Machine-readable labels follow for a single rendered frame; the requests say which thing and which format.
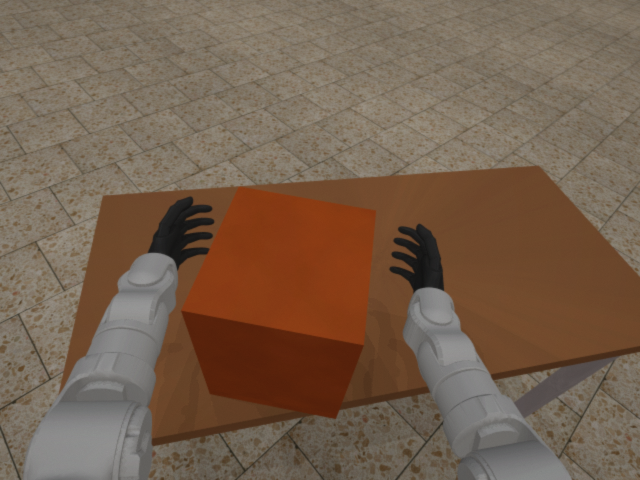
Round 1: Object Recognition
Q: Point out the table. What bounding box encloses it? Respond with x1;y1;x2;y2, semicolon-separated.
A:
58;166;640;446

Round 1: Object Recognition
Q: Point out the left robot hand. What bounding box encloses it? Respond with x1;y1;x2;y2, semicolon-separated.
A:
148;197;214;271

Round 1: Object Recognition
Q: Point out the right robot forearm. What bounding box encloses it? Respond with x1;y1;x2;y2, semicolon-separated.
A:
403;287;572;480

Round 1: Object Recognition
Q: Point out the left robot upper arm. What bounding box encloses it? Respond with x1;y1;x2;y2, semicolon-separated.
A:
27;400;153;480

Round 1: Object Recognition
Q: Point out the carton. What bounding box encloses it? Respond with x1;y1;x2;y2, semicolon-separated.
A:
181;187;376;419

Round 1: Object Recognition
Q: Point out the left robot forearm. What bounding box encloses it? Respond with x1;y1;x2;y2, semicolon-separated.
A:
23;253;178;480

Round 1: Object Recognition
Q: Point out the right robot hand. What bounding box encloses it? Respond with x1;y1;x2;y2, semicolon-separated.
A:
389;224;444;294

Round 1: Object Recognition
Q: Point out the right robot upper arm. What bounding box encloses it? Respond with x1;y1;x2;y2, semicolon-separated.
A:
457;440;569;480

